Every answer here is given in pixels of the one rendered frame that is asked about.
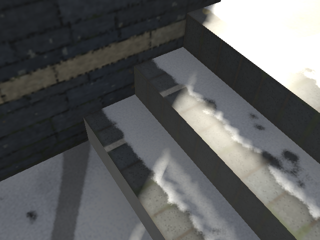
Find stairs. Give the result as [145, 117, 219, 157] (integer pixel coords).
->
[83, 14, 320, 240]

